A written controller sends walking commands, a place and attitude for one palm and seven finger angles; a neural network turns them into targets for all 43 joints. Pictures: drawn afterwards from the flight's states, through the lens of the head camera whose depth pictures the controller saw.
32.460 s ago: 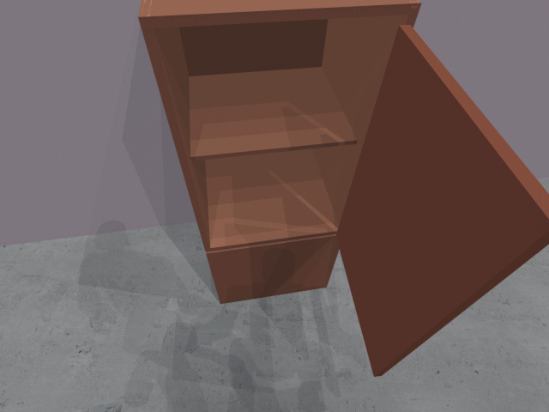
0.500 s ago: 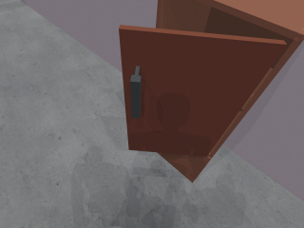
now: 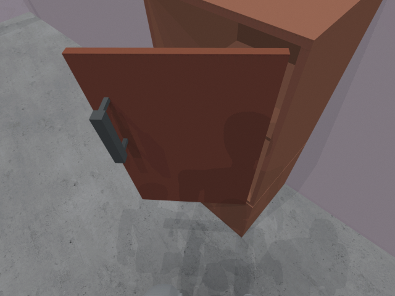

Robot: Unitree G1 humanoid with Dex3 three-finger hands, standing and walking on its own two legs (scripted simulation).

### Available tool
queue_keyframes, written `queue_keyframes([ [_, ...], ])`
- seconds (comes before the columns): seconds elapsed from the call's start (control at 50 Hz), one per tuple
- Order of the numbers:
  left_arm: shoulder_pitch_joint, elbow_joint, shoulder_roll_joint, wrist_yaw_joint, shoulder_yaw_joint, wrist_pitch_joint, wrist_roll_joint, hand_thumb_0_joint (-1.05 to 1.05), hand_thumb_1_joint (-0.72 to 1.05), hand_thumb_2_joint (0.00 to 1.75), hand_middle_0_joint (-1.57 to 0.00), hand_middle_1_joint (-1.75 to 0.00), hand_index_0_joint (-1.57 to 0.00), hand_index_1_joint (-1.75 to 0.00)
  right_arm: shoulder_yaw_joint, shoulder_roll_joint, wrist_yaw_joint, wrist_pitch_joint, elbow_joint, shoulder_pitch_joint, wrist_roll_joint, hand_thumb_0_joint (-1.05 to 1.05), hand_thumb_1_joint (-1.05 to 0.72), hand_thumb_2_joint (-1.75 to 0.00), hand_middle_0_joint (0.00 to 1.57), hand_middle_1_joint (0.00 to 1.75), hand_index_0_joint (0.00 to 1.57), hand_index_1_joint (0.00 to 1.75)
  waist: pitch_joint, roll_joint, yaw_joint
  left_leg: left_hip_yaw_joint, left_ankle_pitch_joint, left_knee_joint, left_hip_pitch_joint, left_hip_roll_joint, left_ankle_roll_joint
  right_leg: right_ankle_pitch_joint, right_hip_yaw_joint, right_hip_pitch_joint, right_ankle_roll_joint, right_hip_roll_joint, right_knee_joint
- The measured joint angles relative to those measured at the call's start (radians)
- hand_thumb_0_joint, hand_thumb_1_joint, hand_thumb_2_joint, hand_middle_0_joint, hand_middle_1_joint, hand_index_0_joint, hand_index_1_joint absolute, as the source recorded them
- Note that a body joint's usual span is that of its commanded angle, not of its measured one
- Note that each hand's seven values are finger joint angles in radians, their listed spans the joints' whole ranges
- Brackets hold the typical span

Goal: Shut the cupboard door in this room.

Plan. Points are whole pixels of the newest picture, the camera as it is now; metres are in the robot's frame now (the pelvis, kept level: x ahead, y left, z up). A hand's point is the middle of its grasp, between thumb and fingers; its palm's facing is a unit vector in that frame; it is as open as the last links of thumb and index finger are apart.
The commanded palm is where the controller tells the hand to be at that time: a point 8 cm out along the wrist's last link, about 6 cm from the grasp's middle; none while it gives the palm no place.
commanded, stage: come to a stop and stand still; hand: left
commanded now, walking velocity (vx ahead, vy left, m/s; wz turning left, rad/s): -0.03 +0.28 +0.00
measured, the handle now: (113, 131) +0.42 +0.21 +0.08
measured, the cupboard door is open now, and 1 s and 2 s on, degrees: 39 39 39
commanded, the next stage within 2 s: look again from close up in 1.68 s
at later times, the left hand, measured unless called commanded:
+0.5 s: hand out of the picture -0.05 +0.25 -0.16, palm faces +0.09 -0.97 -0.23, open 7.4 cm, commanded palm none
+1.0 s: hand out of the picture +0.07 +0.17 -0.16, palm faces +0.06 -0.98 -0.19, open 7.2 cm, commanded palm none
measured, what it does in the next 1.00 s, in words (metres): steps on the spot: left foot, then right foot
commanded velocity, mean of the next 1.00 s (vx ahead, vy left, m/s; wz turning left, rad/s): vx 0.04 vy -0.02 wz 0.00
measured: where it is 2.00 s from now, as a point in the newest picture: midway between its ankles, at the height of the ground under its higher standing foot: outside the picture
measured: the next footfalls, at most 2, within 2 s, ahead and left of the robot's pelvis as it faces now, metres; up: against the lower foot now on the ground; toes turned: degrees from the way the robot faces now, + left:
left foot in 0.34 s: -0.01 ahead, +0.15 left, +0.00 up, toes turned +2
right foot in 0.74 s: +0.01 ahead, -0.09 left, +0.00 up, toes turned -3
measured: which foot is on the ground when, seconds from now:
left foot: up 0.00-0.32, down 0.34-1.00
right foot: down 0.00-0.34, up 0.36-0.72, down 0.74-1.00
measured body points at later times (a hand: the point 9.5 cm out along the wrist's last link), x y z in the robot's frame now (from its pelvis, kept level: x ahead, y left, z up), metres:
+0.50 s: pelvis -0.04 +0.05 +0.01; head -0.03 +0.06 +0.46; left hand -0.05 +0.31 -0.14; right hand -0.01 -0.19 -0.13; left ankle -0.08 +0.15 -0.73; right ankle -0.04 -0.08 -0.67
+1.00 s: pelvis -0.01 -0.01 +0.01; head +0.00 -0.01 +0.46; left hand +0.07 +0.22 -0.14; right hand -0.02 -0.22 -0.16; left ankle -0.05 +0.14 -0.73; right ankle -0.03 -0.08 -0.73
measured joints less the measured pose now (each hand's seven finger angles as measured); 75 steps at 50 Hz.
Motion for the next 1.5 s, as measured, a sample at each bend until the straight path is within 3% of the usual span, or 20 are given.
queue_keyframes([
  [0.14, 0.008, -0.001, -0.009, 0.018, -0.002, -0.011, -0.001, 0.0, 0.9, 0.9, -0.21, -0.3, -0.21, -0.3, 0.022, 0.03, 0.016, 0.021, -0.022, -0.036, -0.005, 0.0, -0.91, -0.89, 0.19, 0.3, 0.19, 0.3, 0.004, -0.038, 0.04, -0.008, 0.011, -0.073, 0.027, -0.063, -0.01, 0.046, -0.015, 0.003, -0.013, -0.008, -0.054],
  [0.22, 0.03, 0.01, 0.008, 0.022, 0.007, 0.0, 0.003, 0.0, 0.9, 0.9, -0.21, -0.3, -0.21, -0.3, 0.026, 0.044, 0.026, 0.026, -0.045, -0.063, -0.005, 0.0, -0.91, -0.89, 0.19, 0.3, 0.19, 0.3, 0.005, -0.053, 0.058, -0.028, 0.03, -0.12, 0.045, -0.054, -0.005, 0.079, -0.011, -0.008, -0.002, -0.024, -0.073],
  [0.28, 0.055, 0.023, 0.029, 0.017, 0.014, 0.016, 0.005, 0.01, 0.9, 0.9, -0.21, -0.3, -0.21, -0.3, 0.031, 0.056, 0.034, 0.012, -0.057, -0.066, 0.0, 0.0, -0.91, -0.89, 0.19, 0.3, 0.19, 0.3, -0.006, -0.067, 0.066, -0.028, 0.074, -0.267, 0.106, -0.039, 0.006, 0.1, 0.003, -0.024, 0.016, -0.038, -0.078],
  [0.34, 0.084, 0.044, 0.047, 0.01, 0.018, 0.038, -0.003, 0.01, 0.9, 0.9, -0.21, -0.3, -0.2, -0.3, 0.037, 0.062, 0.037, -0.018, -0.062, -0.034, 0.0, 0.0, -0.91, -0.89, 0.19, 0.3, 0.2, 0.3, -0.042, -0.062, 0.056, -0.03, 0.161, -0.477, 0.199, -0.025, 0.022, 0.064, 0.016, -0.06, 0.041, -0.037, -0.029],
  [0.4, 0.097, 0.067, 0.062, 0.005, 0.024, 0.056, -0.008, 0.01, 0.9, 0.9, -0.21, -0.3, -0.2, -0.3, 0.044, 0.083, 0.029, -0.02, -0.041, 0.014, -0.011, 0.0, -0.91, -0.89, 0.19, 0.3, 0.2, 0.3, -0.06, -0.065, 0.041, -0.026, 0.214, -0.493, 0.215, -0.032, 0.048, -0.115, 0.064, -0.089, 0.052, -0.005, 0.112],
  [0.48, 0.114, 0.073, 0.068, -0.01, 0.028, 0.041, -0.003, 0.01, 0.9, 0.9, -0.2, -0.3, -0.2, -0.3, 0.046, 0.084, 0.009, -0.031, 0.003, 0.087, -0.013, 0.0, -0.92, -0.89, 0.2, 0.3, 0.2, 0.3, -0.093, -0.056, 0.021, -0.032, 0.269, -0.594, 0.257, -0.03, 0.06, -0.096, 0.089, -0.121, 0.054, 0.039, 0.328],
  [0.54, 0.117, 0.076, 0.071, -0.017, 0.028, 0.028, -0.005, 0.01, 0.9, 0.9, -0.2, -0.3, -0.2, -0.3, 0.05, 0.089, 0.003, -0.041, 0.033, 0.129, -0.011, 0.0, -0.92, -0.89, 0.2, 0.3, 0.2, 0.3, -0.101, -0.07, 0.012, -0.022, 0.294, -0.649, 0.278, -0.039, 0.059, -0.069, 0.094, -0.119, 0.065, 0.043, 0.388],
  [0.6, 0.103, 0.084, 0.066, -0.018, 0.022, 0.029, -0.008, 0.01, 0.91, 0.9, -0.2, -0.3, -0.2, -0.3, 0.05, 0.098, -0.005, -0.051, 0.054, 0.16, -0.012, 0.0, -0.92, -0.89, 0.2, 0.3, 0.2, 0.3, -0.095, -0.082, -0.006, -0.012, 0.299, -0.671, 0.289, -0.044, 0.056, -0.084, 0.087, -0.09, 0.071, 0.033, 0.338],
  [0.68, 0.052, 0.083, 0.042, -0.015, 0.003, 0.028, -0.018, 0.01, 0.91, 0.9, -0.2, -0.3, -0.2, -0.3, 0.052, 0.104, -0.012, -0.052, 0.084, 0.182, -0.017, 0.0, -0.91, -0.89, 0.2, 0.3, 0.2, 0.3, -0.066, -0.071, -0.035, -0.012, 0.276, -0.642, 0.282, -0.035, 0.041, -0.13, 0.071, -0.007, 0.066, 0.024, 0.131],
  [0.72, 0.027, 0.077, 0.028, -0.013, -0.005, 0.013, -0.023, 0.01, 0.91, 0.9, -0.2, -0.3, -0.2, -0.3, 0.054, 0.107, -0.013, -0.05, 0.102, 0.19, -0.013, 0.0, -0.91, -0.89, 0.2, 0.3, 0.2, 0.3, -0.054, -0.065, -0.04, -0.011, 0.247, -0.596, 0.268, -0.03, 0.027, -0.036, 0.063, 0.059, 0.06, 0.023, -0.033],
  [0.74, 0.016, 0.076, 0.018, -0.009, -0.008, 0.002, -0.024, 0.01, 0.91, 0.9, -0.2, -0.3, -0.2, -0.3, 0.054, 0.107, -0.011, -0.049, 0.111, 0.192, -0.008, 0.0, -0.91, -0.89, 0.2, 0.3, 0.2, 0.3, -0.049, -0.056, -0.038, -0.01, 0.225, -0.561, 0.258, -0.022, 0.018, 0.019, 0.059, 0.082, 0.044, 0.03, -0.081],
  [0.82, -0.021, 0.079, -0.015, 0.006, -0.022, -0.025, -0.027, 0.0, 0.92, 0.9, -0.2, -0.3, -0.2, -0.3, 0.052, 0.104, -0.009, -0.031, 0.129, 0.187, 0.001, 0.0, -0.91, -0.89, 0.2, 0.3, 0.2, 0.3, -0.044, -0.005, -0.058, -0.017, 0.141, -0.482, 0.225, 0.019, 0.001, -0.027, 0.017, 0.116, -0.02, 0.064, -0.093],
  [0.86, -0.032, 0.075, -0.021, 0.011, -0.023, -0.03, -0.028, 0.0, 0.92, 0.9, -0.2, -0.3, -0.2, -0.3, 0.054, 0.11, -0.009, -0.026, 0.131, 0.178, -0.002, 0.0, -0.91, -0.89, 0.19, 0.3, 0.2, 0.3, -0.047, -0.006, -0.054, -0.01, 0.143, -0.472, 0.214, 0.025, -0.001, -0.032, 0.006, 0.132, -0.029, 0.07, -0.105],
  [0.92, -0.039, 0.077, -0.026, 0.019, -0.023, -0.031, -0.035, 0.0, 0.93, 0.9, -0.21, -0.3, -0.2, -0.3, 0.056, 0.116, -0.011, -0.034, 0.135, 0.159, -0.002, 0.0, -0.91, -0.89, 0.19, 0.3, 0.2, 0.3, -0.049, -0.009, -0.044, -0.007, 0.249, -0.508, 0.227, 0.036, -0.004, -0.041, -0.004, 0.15, -0.033, 0.081, -0.1],
  [1.04, -0.015, 0.089, -0.008, 0.026, -0.017, -0.019, -0.033, -0.01, 0.94, 0.9, -0.21, -0.3, -0.2, -0.3, 0.061, 0.135, -0.012, -0.043, 0.135, 0.119, -0.006, 0.0, -0.91, -0.89, 0.19, 0.3, 0.2, 0.3, -0.081, -0.04, -0.021, -0.001, 0.239, -0.558, 0.274, 0.038, -0.016, -0.039, -0.001, 0.185, -0.035, 0.085, -0.132],
  [1.12, 0.013, 0.094, -0.001, 0.027, -0.017, -0.019, -0.031, -0.01, 0.95, 0.9, -0.21, -0.3, -0.2, -0.3, 0.058, 0.117, -0.017, -0.041, 0.133, 0.1, -0.006, 0.01, -0.93, -0.89, 0.19, 0.3, 0.2, 0.3, -0.077, -0.034, -0.008, -0.001, 0.245, -0.574, 0.284, 0.042, -0.017, -0.028, -0.001, 0.199, -0.036, 0.09, -0.157],
  [1.5, 0.126, 0.149, -0.037, 0.019, -0.04, -0.008, -0.027, 0.01, 0.91, 0.9, -0.2, -0.3, -0.2, -0.3, 0.067, 0.113, -0.017, -0.044, 0.136, 0.088, 0.0, 0.01, -0.92, -0.89, 0.19, 0.3, 0.2, 0.3, -0.045, -0.047, 0.013, 0.018, 0.266, -0.614, 0.309, 0.03, -0.001, 0.0, 0.017, 0.218, -0.021, 0.081, -0.197],
])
